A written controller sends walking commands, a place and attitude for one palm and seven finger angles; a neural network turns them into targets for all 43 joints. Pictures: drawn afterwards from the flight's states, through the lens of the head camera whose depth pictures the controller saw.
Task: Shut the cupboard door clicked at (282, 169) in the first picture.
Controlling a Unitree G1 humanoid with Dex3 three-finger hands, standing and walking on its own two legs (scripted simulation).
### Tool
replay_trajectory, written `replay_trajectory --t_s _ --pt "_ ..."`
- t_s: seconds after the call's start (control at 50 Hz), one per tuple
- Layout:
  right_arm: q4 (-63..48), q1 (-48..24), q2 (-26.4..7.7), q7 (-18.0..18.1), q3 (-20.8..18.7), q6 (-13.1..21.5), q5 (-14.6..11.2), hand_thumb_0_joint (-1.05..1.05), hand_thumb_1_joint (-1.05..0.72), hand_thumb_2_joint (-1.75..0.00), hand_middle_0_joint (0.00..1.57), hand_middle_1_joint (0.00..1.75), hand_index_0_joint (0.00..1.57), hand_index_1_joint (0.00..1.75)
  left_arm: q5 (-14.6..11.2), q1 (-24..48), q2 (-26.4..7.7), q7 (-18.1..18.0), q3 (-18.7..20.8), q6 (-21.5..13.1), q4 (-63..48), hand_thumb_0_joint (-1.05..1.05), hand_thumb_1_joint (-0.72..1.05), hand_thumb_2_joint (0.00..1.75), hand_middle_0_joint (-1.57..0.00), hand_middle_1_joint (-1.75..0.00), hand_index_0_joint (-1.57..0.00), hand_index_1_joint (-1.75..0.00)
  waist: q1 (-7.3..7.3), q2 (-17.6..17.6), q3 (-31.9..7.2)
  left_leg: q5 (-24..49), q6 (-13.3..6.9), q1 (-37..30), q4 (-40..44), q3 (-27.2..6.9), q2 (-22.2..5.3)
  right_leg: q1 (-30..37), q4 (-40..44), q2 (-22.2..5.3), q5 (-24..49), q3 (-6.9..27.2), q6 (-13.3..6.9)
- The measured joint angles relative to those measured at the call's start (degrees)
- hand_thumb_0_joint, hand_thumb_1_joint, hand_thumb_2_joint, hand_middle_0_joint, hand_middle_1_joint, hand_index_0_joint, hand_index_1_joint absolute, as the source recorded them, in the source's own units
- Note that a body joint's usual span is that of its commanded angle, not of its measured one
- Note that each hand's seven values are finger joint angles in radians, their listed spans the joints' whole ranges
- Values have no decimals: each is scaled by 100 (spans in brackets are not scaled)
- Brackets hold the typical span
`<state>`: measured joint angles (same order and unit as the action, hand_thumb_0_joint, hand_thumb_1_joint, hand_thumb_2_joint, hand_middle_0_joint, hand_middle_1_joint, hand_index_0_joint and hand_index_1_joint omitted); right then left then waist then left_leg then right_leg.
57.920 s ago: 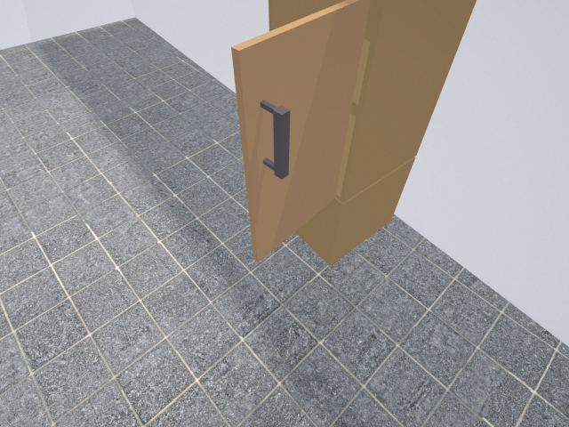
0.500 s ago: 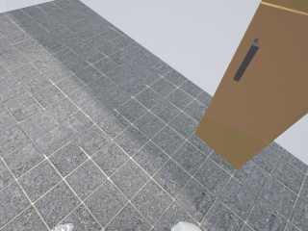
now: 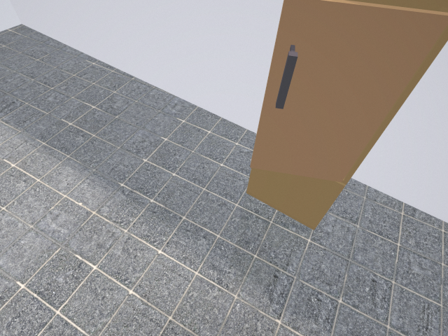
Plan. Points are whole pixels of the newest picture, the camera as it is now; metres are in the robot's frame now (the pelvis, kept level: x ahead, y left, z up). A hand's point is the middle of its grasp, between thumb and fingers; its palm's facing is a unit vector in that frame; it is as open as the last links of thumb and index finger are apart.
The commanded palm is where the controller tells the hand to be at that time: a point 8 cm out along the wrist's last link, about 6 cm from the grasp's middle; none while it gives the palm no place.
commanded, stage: turn to face it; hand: left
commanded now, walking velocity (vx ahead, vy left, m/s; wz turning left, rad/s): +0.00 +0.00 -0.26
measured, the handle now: (285, 77) +0.70 -0.13 +0.08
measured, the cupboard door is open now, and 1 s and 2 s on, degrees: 23 23 23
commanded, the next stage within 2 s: take the last steps up to it in 0.02 s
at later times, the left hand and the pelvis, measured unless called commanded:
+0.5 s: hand out of the picture +0.08 +0.15 -0.16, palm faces -0.09 -0.98 -0.19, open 7.4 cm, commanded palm none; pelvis +0.06 -0.04 +0.01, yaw -7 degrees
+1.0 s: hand (199, 231) +0.37 +0.07 -0.15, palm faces -0.27 -0.95 -0.18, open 7.4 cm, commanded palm none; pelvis +0.21 -0.09 +0.02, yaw -13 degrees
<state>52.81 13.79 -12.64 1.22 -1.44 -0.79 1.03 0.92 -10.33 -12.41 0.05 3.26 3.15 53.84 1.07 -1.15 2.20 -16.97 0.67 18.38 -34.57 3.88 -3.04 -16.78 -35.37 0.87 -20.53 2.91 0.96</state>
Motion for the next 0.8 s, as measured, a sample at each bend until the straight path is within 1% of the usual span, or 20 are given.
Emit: replay_trajectory --t_s 0.04,0.08,0.12,0.22,0.28,0.3,0.34,0.38,0.42,0.48,0.54,0.58,0.62,0.64,0.66,0.68,0.72,0.74,0.76,0.8 --pt "31 16 121 27 62 36 50 1 -91 -90 20 30 20 30 -1 14 -58 6 32 60 56 1 91 90 -20 -30 -20 -30 -19 -109 21 -95 -119 -56 -25 104 -12 -272 -875 26 -600 -11 12" --pt "50 52 206 52 104 44 77 1 -91 -90 20 30 20 30 3 41 -75 27 63 90 104 1 91 90 -20 -30 -20 -30 -28 -116 53 -50 -125 -184 146 166 -60 -498 -1657 39 -788 -118 42" --pt "89 70 252 63 124 32 91 1 -91 -90 20 30 21 30 2 75 -59 50 69 92 120 1 91 90 -20 -30 -20 -30 -36 -60 101 50 -101 -309 343 201 -117 -530 -1816 3 -824 -271 65" --pt "225 106 242 29 75 -7 102 1 -91 -90 20 30 21 30 14 71 36 108 33 50 140 1 91 90 -19 -30 -20 -30 -5 171 110 71 -2 -442 471 311 -290 -134 -838 -23 -672 -557 30" --pt "317 228 184 -7 5 -36 82 1 -91 -90 20 30 21 30 50 -65 51 193 36 -22 138 1 91 90 -19 -30 -20 -30 -5 234 -33 -167 106 -372 152 404 -382 410 343 2 -262 -649 -92" --pt "363 258 151 -17 -27 -52 56 1 -91 -90 20 30 21 30 72 -110 59 193 45 -82 161 1 91 90 -19 -30 -20 -30 -22 254 -72 -504 112 -276 -146 393 -405 467 529 27 78 -633 -194" --pt "494 272 52 -32 -86 -148 43 1 -91 -90 20 30 21 30 71 -205 135 157 24 -168 229 1 91 90 -19 -30 -20 -30 -22 384 -116 -1126 106 78 -1138 76 -346 539 491 121 132 -700 -345" --pt "584 228 -8 -55 -132 -193 52 1 -91 -90 20 30 21 30 64 -393 185 99 11 -252 265 1 91 90 -19 -30 -20 -30 -59 379 -167 -1068 116 488 -2050 -74 -229 715 721 165 110 -675 -424" --pt "566 142 -42 -87 -167 -155 71 1 -91 -90 20 30 21 30 64 -572 211 57 -4 -311 340 1 91 90 -19 -30 -20 -30 -58 319 -166 -778 153 817 -2464 -61 -191 905 1035 191 190 -619 -445" --pt "436 -11 -55 -109 -192 -64 81 1 -91 -90 20 30 20 30 68 -762 230 43 -40 -370 500 1 91 90 -20 -30 -20 -30 -28 224 -109 -444 205 1114 -2326 7 -202 1130 1370 232 270 -566 -438" --pt "331 -169 -25 -103 -181 15 69 1 -91 -90 20 30 20 30 86 -870 233 45 -58 -378 644 1 91 90 -20 -30 -20 -30 -60 125 -21 -350 199 1151 -1680 79 -206 1322 1490 282 185 -525 -421" --pt "282 -267 14 -85 -146 72 57 1 -91 -90 20 30 20 30 88 -920 217 50 -55 -358 719 1 91 90 -20 -30 -20 -30 -108 44 41 -287 154 1012 -1086 147 -178 1431 1421 303 28 -486 -396" --pt "224 -329 49 -53 -96 188 61 1 -91 -90 20 30 20 30 59 -988 195 66 -39 -328 785 1 91 90 -20 -30 -20 -30 -134 -49 80 86 101 662 -281 263 -102 1424 1023 296 -295 -413 -361" --pt "191 -352 53 -31 -74 278 92 1 -91 -90 20 30 20 30 33 -1017 194 79 -24 -299 809 1 91 90 -20 -30 -20 -30 -124 -63 90 537 -94 565 -136 310 -114 1235 474 309 -496 -382 -359" --pt "177 -382 88 2 -46 346 120 1 -91 -90 20 30 20 30 19 -988 167 93 -20 -251 834 1 91 90 -20 -30 -20 -30 -112 -127 127 501 -240 551 -315 384 -127 916 -407 298 -703 -323 -357" --pt "170 -381 127 24 -7 380 126 1 -91 -90 20 30 20 30 37 -941 132 107 -17 -200 849 1 91 90 -20 -30 -20 -30 -115 -188 142 292 -322 484 -432 467 -146 546 -1338 293 -812 -257 -354" --pt "154 -273 191 56 43 385 119 1 -91 -90 20 30 21 30 88 -766 58 140 4 -123 833 1 91 90 -20 -30 -20 -30 -90 -233 143 4 -346 251 -341 549 -177 -148 -2718 205 -599 -294 -301" --pt "177 -197 222 73 52 381 116 1 -91 -90 20 30 21 30 112 -641 23 165 30 -97 788 1 91 90 -20 -30 -20 -30 -83 -235 154 -9 -315 111 -186 558 -186 -440 -3087 122 -381 -323 -256" --pt "221 -116 249 87 60 378 114 1 -91 -90 20 30 21 30 128 -512 -8 186 57 -82 717 1 91 90 -20 -30 -20 -30 -85 -225 165 62 -255 -32 9 562 -199 -699 -3273 32 -152 -334 -206" --pt "340 53 298 96 72 370 106 1 -91 -90 20 30 21 30 131 -269 -55 213 97 -81 549 1 91 90 -19 -30 -20 -30 -93 -186 180 176 -221 -306 401 568 -230 -1108 -3249 -147 220 -308 -109"
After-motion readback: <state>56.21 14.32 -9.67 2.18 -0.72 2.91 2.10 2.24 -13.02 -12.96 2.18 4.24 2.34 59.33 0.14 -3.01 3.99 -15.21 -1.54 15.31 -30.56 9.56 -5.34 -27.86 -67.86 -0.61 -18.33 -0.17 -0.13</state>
